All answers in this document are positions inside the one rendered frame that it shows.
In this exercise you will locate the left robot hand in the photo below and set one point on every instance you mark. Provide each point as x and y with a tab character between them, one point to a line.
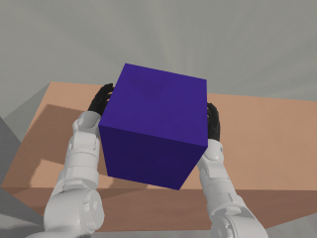
100	100

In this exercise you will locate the right robot hand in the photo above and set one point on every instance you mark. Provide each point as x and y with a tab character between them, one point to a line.
213	123

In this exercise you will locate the pedestal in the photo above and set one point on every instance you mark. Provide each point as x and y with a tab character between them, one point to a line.
269	148

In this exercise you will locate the left robot upper arm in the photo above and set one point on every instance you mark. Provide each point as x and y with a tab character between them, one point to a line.
73	214

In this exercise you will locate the right robot upper arm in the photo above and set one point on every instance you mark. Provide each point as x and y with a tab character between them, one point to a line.
232	226

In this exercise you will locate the robot right forearm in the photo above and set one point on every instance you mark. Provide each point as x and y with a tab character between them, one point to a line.
217	187

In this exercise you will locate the robot left forearm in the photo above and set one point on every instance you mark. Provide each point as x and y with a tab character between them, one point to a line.
82	156

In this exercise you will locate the carton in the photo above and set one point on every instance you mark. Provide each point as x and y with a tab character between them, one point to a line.
154	129

